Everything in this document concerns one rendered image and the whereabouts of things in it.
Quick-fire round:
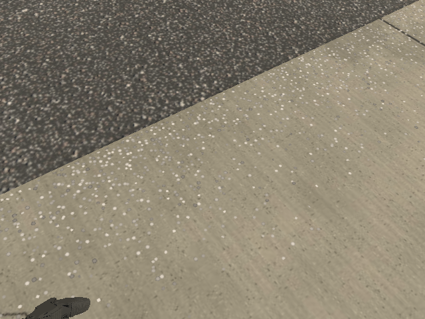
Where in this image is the robot left hand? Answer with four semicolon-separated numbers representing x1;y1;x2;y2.
22;297;90;319

